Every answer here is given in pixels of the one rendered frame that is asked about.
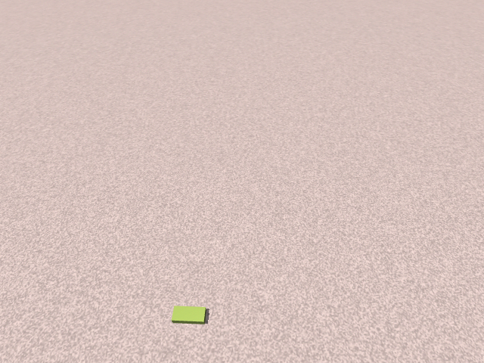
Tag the small box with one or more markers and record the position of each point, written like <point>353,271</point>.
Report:
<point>189,315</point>

